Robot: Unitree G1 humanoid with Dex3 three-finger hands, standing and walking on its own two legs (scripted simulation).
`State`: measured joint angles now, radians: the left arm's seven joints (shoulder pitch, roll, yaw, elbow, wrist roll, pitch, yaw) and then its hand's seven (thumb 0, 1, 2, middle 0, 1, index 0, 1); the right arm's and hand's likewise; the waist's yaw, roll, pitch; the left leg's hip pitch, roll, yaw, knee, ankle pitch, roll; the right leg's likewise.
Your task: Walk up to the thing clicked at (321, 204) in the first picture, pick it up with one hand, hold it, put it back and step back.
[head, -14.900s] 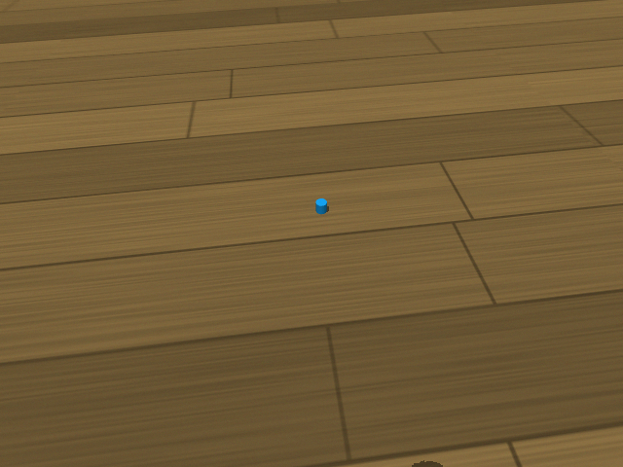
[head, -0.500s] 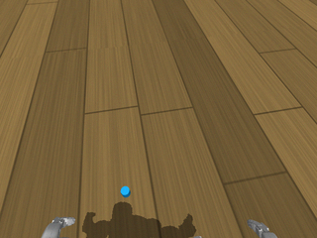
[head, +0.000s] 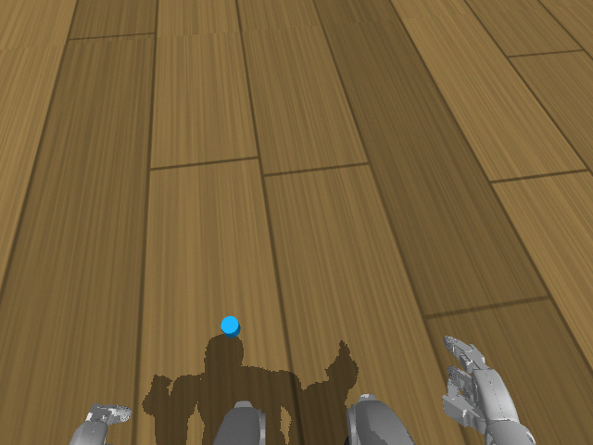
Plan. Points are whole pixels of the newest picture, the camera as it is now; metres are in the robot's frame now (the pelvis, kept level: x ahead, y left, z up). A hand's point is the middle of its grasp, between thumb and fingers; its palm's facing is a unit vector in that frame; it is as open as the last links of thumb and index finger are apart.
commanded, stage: rise first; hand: left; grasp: from above
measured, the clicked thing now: (230, 327) +0.45 +0.19 -0.65
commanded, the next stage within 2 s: approach in 1.92 s
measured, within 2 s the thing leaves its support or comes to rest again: neither
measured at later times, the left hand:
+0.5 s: hand (160, 396) +0.23 +0.27 -0.32, palm faces -0.43 -0.46 -0.77, open 14.0 cm
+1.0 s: hand (180, 356) +0.33 +0.28 -0.44, palm faces -0.47 -0.09 -0.88, open 13.7 cm
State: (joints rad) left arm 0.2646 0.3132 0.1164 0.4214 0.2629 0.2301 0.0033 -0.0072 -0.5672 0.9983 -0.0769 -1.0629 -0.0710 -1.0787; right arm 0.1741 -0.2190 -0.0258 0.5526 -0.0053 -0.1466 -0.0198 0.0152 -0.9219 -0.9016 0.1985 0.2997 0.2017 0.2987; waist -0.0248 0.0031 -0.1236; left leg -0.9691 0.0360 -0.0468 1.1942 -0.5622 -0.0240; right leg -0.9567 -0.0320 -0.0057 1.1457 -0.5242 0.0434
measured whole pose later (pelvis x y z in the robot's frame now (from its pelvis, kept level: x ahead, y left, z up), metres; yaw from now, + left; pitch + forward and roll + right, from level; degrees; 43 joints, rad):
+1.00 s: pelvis -0.10 +0.01 -0.29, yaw -3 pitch +33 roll -6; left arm -0.75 0.65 0.07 1.22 1.15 -0.24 0.28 0.00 -0.46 0.98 -0.16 -0.92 -0.15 -0.94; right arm 0.17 -0.27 -0.02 0.75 -0.07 -0.05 0.09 0.01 -0.90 -0.89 0.20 0.30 0.20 0.30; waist -0.16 0.01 -0.11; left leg -2.15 -0.02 -0.12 2.24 -0.66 -0.03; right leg -2.10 -0.02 0.01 2.15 -0.63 0.06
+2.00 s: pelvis -0.08 +0.00 -0.34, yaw -5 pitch +36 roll -8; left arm -0.95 0.73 0.12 1.47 1.29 -0.22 0.44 0.00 -0.46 0.95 -0.15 -0.94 -0.15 -0.94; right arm 0.15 -0.28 0.04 0.75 -0.16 -0.05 0.16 0.01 -0.92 -0.90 0.20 0.30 0.20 0.30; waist -0.25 0.00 -0.05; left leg -2.30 -0.03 -0.15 2.39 -0.72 -0.04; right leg -2.25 -0.01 0.00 2.29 -0.67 0.08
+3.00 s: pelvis -0.08 +0.01 -0.35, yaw -6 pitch +34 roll -9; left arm -0.99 0.70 -0.03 1.38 1.22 -0.21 0.37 -0.01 -0.44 0.94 -0.12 -1.05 -0.15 -1.03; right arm 0.15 -0.30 0.07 0.72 -0.14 -0.02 0.14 0.01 -0.91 -0.89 0.20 0.30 0.20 0.30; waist -0.25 -0.02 -0.02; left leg -2.32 -0.04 -0.16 2.42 -0.69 -0.03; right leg -2.26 -0.01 -0.01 2.31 -0.65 0.07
